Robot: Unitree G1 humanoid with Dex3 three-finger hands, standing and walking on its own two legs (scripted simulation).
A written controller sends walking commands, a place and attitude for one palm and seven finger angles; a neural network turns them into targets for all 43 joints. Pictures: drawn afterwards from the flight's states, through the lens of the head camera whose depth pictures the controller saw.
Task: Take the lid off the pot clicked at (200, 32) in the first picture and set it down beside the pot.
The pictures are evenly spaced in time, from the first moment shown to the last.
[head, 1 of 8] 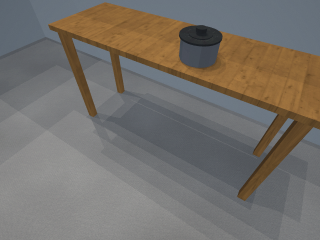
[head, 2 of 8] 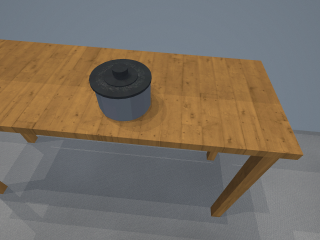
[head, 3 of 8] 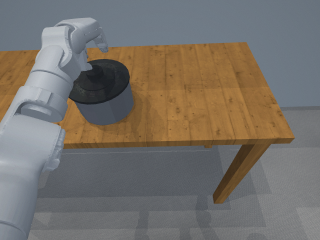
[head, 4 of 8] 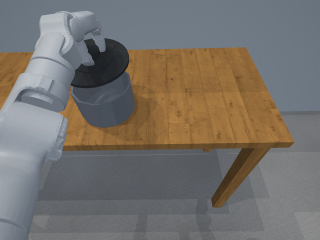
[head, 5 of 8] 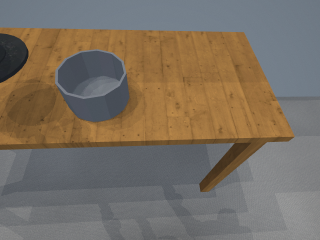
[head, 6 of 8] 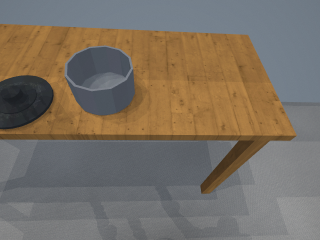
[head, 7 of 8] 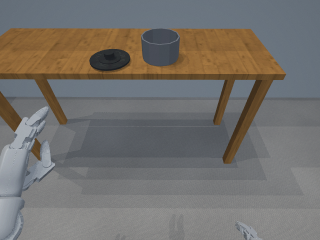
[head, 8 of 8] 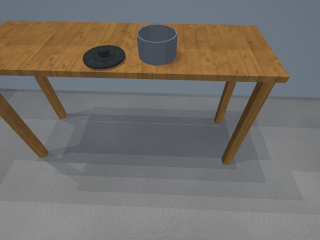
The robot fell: no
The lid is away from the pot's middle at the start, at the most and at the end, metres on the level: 0.00 0.24 0.24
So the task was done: yes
